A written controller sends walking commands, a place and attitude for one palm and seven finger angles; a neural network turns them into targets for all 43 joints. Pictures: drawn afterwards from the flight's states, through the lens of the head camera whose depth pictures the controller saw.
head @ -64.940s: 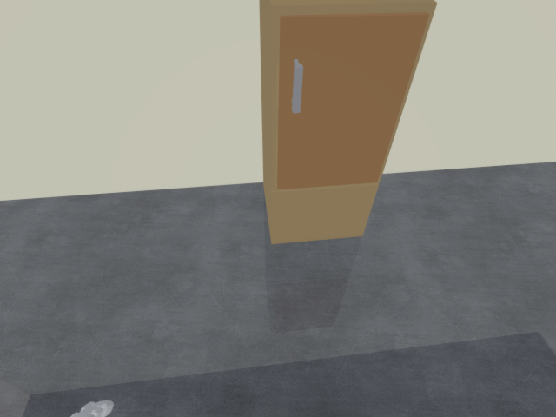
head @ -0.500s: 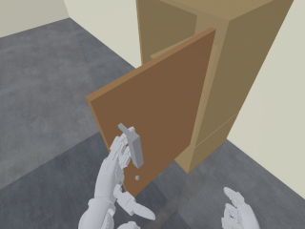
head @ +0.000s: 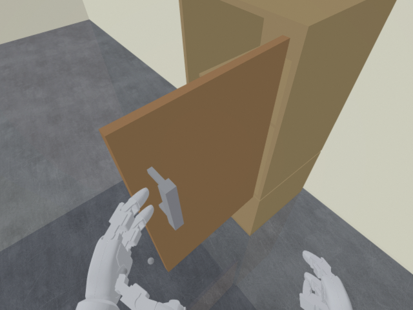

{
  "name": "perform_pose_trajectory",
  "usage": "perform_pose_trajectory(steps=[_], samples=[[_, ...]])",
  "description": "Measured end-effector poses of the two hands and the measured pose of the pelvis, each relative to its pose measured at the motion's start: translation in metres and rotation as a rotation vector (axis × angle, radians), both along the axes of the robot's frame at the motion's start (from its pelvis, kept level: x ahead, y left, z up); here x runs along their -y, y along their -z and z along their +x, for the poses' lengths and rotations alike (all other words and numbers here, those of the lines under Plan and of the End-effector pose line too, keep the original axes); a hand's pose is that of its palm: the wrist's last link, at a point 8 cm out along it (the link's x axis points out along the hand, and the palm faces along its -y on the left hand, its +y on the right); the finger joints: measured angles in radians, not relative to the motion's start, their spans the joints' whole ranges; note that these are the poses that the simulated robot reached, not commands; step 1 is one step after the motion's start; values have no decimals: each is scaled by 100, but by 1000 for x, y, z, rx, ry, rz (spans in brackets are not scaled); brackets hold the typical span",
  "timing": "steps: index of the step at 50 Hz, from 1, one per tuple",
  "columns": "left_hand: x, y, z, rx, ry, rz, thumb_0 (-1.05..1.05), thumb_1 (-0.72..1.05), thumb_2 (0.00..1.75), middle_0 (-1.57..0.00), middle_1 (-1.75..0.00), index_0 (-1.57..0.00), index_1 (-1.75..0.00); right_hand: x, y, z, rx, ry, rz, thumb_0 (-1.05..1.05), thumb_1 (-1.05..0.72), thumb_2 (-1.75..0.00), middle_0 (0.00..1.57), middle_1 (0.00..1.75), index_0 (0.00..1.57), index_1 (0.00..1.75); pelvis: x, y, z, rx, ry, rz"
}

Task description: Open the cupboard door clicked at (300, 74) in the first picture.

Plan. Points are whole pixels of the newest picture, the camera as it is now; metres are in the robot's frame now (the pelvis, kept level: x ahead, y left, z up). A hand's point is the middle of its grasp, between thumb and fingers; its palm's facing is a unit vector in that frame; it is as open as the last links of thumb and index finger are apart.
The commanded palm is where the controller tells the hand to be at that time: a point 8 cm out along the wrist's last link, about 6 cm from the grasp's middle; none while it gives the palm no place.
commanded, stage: slide the hand sideways off the handle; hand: left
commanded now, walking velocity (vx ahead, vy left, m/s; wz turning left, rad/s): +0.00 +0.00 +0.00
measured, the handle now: (165, 199) +0.30 +0.09 +0.08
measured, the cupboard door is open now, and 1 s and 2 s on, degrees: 93 93 93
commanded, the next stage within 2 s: draw the hand back to the body in 0.42 s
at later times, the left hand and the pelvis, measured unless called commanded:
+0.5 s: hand (116, 284) +0.16 +0.15 +0.08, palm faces -0.03 -1.00 +0.00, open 16.3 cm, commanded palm +0.13 +0.20 +0.08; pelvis +0.00 +0.01 -0.01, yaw +1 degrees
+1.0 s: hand (72, 272) +0.16 +0.19 +0.13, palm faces +0.01 -1.00 -0.07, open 16.2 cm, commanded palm +0.13 +0.25 +0.15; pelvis -0.01 +0.02 +0.01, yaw +1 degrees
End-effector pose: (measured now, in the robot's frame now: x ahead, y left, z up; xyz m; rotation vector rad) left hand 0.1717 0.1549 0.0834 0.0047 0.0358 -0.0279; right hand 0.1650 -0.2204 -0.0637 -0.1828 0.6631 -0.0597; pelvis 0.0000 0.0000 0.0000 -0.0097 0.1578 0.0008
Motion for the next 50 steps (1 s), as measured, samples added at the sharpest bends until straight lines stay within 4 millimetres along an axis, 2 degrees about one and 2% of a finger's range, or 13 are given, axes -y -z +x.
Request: perform_pose_trajectory(steps=[11, 18, 28, 37, 41, 50], samples=[[-21, 1, -13, -2, -4, 23, -1, -50, 30, -16, -31, -19, -32, 6, 6, 9, 12, 27, -6, 2, -90, -90, 20, 30, 20, 30, 3, 6, 2, -18, -8, -5], [-38, 0, -25, -13, -30, 13, -1, -49, 30, -15, -31, -17, -31, 2, 6, 10, 18, 40, -1, 2, -90, -90, 20, 30, 20, 30, 1, 7, 1, -17, -10, -9], [-47, 3, -32, 10, 10, -9, -1, -50, 30, -15, -30, -15, -30, -7, 4, 8, 52, 30, -21, 2, -90, -90, 20, 30, 20, 30, -8, 11, -8, -15, -14, -26], [-57, -27, -30, 70, 7, 38, -1, -50, 30, -15, -30, -15, -30, -22, -5, 0, 75, 47, 12, 2, -90, -90, 20, 30, 20, 30, -17, 5, -10, 17, -9, -31], [-65, -33, -32, 40, -9, 43, -1, -50, 30, -15, -30, -15, -30, -28, -11, -3, 81, 50, 23, 2, -90, -90, 20, 30, 20, 30, -20, -1, -9, 32, -6, -31], [-86, -51, -35, 60, -32, 66, -1, -49, 31, -15, -30, -15, -30, -27, -24, 0, 103, 30, -6, 2, -90, -90, 20, 30, 20, 30, -22, -10, -5, 60, -14, -36]])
